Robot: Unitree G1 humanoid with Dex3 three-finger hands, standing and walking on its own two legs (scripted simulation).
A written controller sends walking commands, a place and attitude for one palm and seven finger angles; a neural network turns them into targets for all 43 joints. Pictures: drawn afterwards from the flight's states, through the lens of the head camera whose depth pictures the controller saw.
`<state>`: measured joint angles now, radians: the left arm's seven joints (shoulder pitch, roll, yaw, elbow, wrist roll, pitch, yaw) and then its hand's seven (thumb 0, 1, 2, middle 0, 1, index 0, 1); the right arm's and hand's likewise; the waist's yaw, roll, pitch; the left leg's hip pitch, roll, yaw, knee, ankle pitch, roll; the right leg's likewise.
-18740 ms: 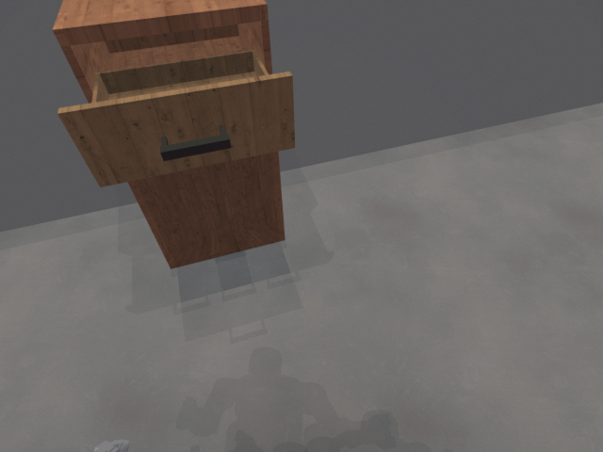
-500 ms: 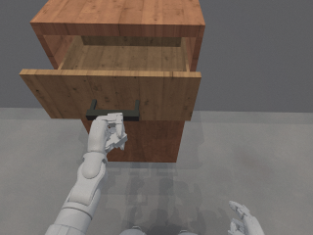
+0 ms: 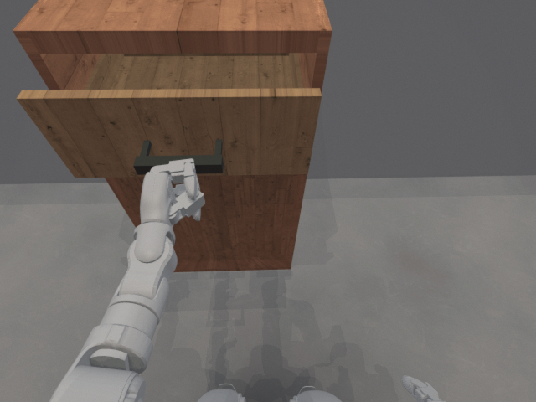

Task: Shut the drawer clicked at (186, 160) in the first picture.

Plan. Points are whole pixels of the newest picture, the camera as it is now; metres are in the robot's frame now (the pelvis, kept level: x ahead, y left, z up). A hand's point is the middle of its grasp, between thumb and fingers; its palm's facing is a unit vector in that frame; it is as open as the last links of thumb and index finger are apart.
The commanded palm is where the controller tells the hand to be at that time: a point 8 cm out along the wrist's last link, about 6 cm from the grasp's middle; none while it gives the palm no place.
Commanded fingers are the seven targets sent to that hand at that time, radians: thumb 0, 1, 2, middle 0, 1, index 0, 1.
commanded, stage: push the drawer shut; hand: left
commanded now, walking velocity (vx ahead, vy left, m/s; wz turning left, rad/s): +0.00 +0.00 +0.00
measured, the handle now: (181, 155) +0.48 +0.14 +0.08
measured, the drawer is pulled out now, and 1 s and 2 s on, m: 0.11 0.00 0.00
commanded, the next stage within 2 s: pull the fist back off the drawer in 1.18 s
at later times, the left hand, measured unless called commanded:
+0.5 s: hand (199, 163) +0.47 +0.11 +0.07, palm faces +0.03 -1.00 -0.04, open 2.9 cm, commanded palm +0.46 +0.16 +0.08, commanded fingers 0.00 0.90 0.90 -1.40 -1.60 -1.40 -1.60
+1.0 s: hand (201, 142) +0.52 +0.11 +0.07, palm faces +0.04 -1.00 -0.03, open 2.9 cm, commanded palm +0.52 +0.16 +0.08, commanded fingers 0.00 0.90 0.90 -1.40 -1.60 -1.40 -1.60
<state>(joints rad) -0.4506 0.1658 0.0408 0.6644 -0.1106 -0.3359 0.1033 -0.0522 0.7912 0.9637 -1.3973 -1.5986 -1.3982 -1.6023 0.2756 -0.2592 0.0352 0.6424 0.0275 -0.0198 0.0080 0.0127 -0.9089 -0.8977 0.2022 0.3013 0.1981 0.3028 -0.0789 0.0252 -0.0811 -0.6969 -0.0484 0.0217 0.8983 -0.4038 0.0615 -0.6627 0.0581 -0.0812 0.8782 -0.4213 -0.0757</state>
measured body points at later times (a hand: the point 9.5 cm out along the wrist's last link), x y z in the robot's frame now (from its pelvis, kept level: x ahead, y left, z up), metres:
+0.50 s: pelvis +0.00 +0.01 -0.01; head +0.08 +0.01 +0.44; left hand +0.46 +0.16 +0.07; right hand +0.03 -0.26 -0.12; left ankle +0.02 +0.08 -0.69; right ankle +0.01 -0.07 -0.69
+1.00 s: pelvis +0.00 +0.02 -0.02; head +0.11 +0.03 +0.42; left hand +0.51 +0.16 +0.07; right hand -0.02 -0.24 -0.13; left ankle +0.02 +0.08 -0.69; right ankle +0.01 -0.07 -0.69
